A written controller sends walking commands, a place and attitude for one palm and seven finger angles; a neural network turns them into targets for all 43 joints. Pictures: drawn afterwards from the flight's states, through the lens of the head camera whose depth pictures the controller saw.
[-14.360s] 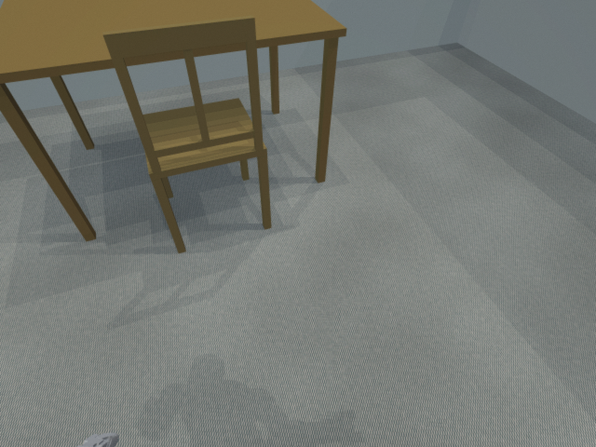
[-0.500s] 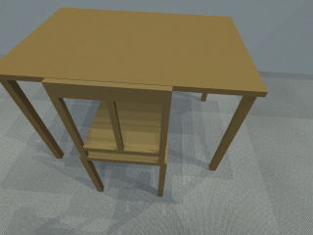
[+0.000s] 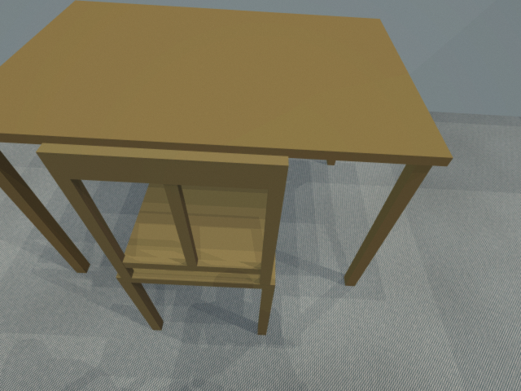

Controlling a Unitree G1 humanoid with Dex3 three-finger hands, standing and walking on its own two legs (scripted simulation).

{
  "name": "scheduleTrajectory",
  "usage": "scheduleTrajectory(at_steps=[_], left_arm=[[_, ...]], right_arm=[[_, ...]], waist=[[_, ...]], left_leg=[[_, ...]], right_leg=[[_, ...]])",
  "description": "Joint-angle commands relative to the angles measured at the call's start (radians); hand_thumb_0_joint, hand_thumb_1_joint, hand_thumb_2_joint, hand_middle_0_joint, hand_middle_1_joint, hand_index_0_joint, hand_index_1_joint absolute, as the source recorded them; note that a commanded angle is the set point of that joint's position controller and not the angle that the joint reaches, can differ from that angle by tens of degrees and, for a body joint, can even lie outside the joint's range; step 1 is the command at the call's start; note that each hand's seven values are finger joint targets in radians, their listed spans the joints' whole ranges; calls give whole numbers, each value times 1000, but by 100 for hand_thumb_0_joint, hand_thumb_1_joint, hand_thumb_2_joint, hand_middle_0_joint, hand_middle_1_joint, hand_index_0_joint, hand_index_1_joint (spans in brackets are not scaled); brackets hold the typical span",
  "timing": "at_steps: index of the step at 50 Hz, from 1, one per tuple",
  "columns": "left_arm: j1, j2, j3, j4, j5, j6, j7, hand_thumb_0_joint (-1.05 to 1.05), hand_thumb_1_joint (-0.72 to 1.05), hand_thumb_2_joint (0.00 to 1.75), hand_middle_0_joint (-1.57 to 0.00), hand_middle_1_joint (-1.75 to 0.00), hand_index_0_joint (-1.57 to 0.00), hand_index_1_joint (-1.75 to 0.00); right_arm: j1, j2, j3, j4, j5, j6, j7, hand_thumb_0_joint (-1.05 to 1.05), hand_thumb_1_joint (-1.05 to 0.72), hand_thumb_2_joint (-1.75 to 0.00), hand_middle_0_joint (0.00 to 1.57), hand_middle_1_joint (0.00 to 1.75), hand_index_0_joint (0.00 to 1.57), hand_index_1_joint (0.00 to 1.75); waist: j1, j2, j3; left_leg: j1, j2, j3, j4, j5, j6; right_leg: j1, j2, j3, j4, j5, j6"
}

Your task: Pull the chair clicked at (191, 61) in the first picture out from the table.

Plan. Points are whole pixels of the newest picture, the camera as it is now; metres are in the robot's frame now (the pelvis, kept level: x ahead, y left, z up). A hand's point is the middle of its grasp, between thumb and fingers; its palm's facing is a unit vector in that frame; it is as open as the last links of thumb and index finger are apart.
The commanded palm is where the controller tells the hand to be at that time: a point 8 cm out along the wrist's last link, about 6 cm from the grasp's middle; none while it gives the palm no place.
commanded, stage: come to a stop and stand still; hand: left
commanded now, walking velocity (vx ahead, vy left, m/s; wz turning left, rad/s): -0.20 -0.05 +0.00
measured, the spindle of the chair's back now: (183, 228) +0.43 +0.18 -0.09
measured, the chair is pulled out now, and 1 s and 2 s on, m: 0.00 0.00 0.00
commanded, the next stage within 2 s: look again from close up in 1.10 s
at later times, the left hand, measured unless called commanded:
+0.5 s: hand out of the picture +0.03 +0.19 -0.17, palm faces +0.09 -0.98 -0.18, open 7.3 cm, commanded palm none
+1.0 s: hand out of the picture -0.04 +0.14 -0.16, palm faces +0.09 -0.99 -0.14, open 7.4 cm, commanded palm none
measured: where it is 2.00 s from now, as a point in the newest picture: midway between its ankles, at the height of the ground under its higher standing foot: outside the picture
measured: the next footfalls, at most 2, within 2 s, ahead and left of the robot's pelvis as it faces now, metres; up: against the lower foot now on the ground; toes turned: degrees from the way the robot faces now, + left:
right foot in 0.08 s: +0.07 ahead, -0.12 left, +0.00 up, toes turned -1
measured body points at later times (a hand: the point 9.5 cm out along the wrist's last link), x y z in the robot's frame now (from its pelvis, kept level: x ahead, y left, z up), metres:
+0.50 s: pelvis -0.01 +0.01 +0.01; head +0.00 +0.02 +0.46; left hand +0.03 +0.24 -0.16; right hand +0.04 -0.23 -0.14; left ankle -0.04 +0.10 -0.73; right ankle +0.03 -0.12 -0.73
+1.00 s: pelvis +0.02 +0.00 +0.01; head +0.03 +0.00 +0.46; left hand -0.05 +0.19 -0.15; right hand +0.00 -0.21 -0.15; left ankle -0.04 +0.10 -0.73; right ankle +0.03 -0.12 -0.73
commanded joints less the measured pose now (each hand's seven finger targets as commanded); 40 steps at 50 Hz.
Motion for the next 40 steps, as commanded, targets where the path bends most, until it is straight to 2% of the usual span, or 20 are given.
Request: scheduleTrajectory(at_steps=[1,2,3,4,5,6,9,12,13,15,17,18,19,20,22,24,27,32,35,40], left_arm=[[54,45,4,-54,-4,-20,1,0,90,90,-20,-30,-20,-30],[86,86,11,-50,-4,-28,1,0,90,90,-20,-30,-20,-30],[88,135,15,-47,-6,-38,3,0,90,90,-20,-30,-20,-30],[52,161,16,-57,-9,-37,3,0,90,90,-20,-30,-20,-30],[29,147,12,-62,-11,-31,4,0,90,90,-20,-30,-20,-30],[29,130,11,-61,-9,-27,9,0,90,90,-20,-30,-20,-30],[21,166,24,-73,-5,-19,20,0,90,90,-20,-30,-20,-30],[-23,189,33,-91,3,-9,24,0,90,90,-20,-30,-20,-30],[-46,191,37,-103,8,-5,24,0,90,90,-20,-30,-20,-30],[-101,193,39,-125,10,1,21,0,90,90,-20,-30,-20,-30],[-149,181,36,-140,3,6,15,0,90,90,-20,-30,-20,-30],[-158,157,29,-151,1,10,9,0,90,90,-20,-30,-20,-30],[-155,124,22,-152,2,16,4,0,90,90,-20,-30,-20,-30],[-162,115,16,-138,8,19,3,0,90,90,-20,-30,-20,-30],[-95,111,9,-100,15,10,-6,0,90,90,-20,-30,-20,-30],[-59,92,-8,-65,12,1,-11,0,90,90,-20,-30,-20,-30],[-39,93,-16,-43,8,-3,-14,0,90,90,-20,-30,-20,-30],[19,86,-29,-8,2,-18,-11,0,90,90,-20,-30,-20,-30],[43,88,-31,5,-1,-27,-6,0,90,90,-20,-30,-20,-30],[77,85,-33,22,-4,-31,-2,0,90,90,-20,-30,-20,-30]], right_arm=[[61,-143,-15,5,8,14,-14,0,-90,-90,20,30,20,30],[44,-156,-23,-6,15,14,-13,0,-90,-90,20,30,20,30],[52,-153,-31,-21,23,15,-11,0,-90,-90,20,30,20,30],[63,-146,-40,-22,27,22,-7,0,-90,-90,20,30,20,30],[55,-110,-42,-16,20,31,-6,0,-90,-90,20,30,20,30],[68,-78,-40,-11,18,41,-6,0,-90,-90,20,30,20,30],[78,-89,-56,-19,17,58,-2,0,-90,-90,20,30,20,30],[27,-73,-62,-47,15,73,3,0,-90,-90,20,30,20,30],[8,-72,-62,-56,13,78,3,0,-90,-90,20,30,20,30],[15,-72,-62,-62,14,80,7,0,-90,-90,20,30,20,30],[50,-75,-58,-50,11,71,13,0,-90,-90,20,30,20,30],[37,-106,-58,-57,5,64,16,0,-90,-90,20,30,20,30],[-19,-136,-58,-67,1,58,23,0,-90,-90,20,30,20,30],[-78,-160,-53,-76,2,50,27,0,-90,-90,20,30,20,30],[-141,-176,-51,-85,4,40,28,0,-90,-90,20,30,20,30],[-129,-158,-41,-69,5,36,29,0,-90,-90,20,30,20,30],[-99,-155,-40,-49,7,40,28,0,-90,-90,20,30,20,30],[-65,-138,-33,-26,13,33,21,0,-90,-90,20,30,20,30],[-35,-128,-24,-10,16,25,15,0,-90,-90,20,30,20,30],[-13,-118,-17,6,18,24,11,0,-90,-90,20,30,20,30]], waist=[[37,140,9],[54,81,-15],[37,26,-50],[18,11,-34],[17,7,10],[16,-29,-3],[22,-76,-90],[32,-129,-86],[33,-142,-72],[10,-131,-75],[-20,-90,-87],[-13,-7,-65],[9,115,-17],[20,198,45],[58,121,49],[47,111,41],[32,89,89],[18,31,77],[10,25,16],[11,40,12]], left_leg=[[30,220,-152,-55,1015,71],[-5,181,-135,-10,886,28],[-88,130,-122,-15,641,-14],[-132,91,-112,-70,379,-34],[-138,80,-99,-75,344,-39],[-134,80,-86,-56,363,-44],[-125,58,-55,39,346,-54],[-189,32,-27,149,-72,-61],[-194,37,-31,172,-121,-62],[-147,42,-32,96,-55,-63],[2,54,-18,-103,139,-59],[22,100,-73,-140,192,-38],[-71,182,-165,-211,183,1],[-208,234,-227,-308,97,33],[-257,225,-214,-325,20,43],[-194,187,-183,-314,5,13],[-177,183,-174,-338,-65,-2],[-81,162,-124,-283,136,-15],[-6,150,-91,-238,293,-22],[5,143,-76,-224,326,-25]], right_leg=[[74,-37,0,-312,245,10],[172,-43,24,-416,458,7],[273,-107,115,-375,775,-24],[272,-176,151,-337,900,-62],[239,-187,146,-321,969,-71],[244,-188,147,-306,1036,-71],[297,-227,166,-294,1175,-101],[291,-311,229,-372,1155,-172],[257,-317,241,-396,1092,-187],[194,-298,231,-408,930,-182],[87,-221,178,-397,624,-110],[18,-146,125,-381,435,-56],[24,-69,70,-380,242,-1],[106,-50,27,-323,194,22],[190,-56,28,-332,239,18],[175,-64,37,-402,294,22],[144,-59,36,-441,291,27],[129,-74,62,-503,376,28],[149,-88,70,-511,452,22],[162,-92,69,-513,480,14]])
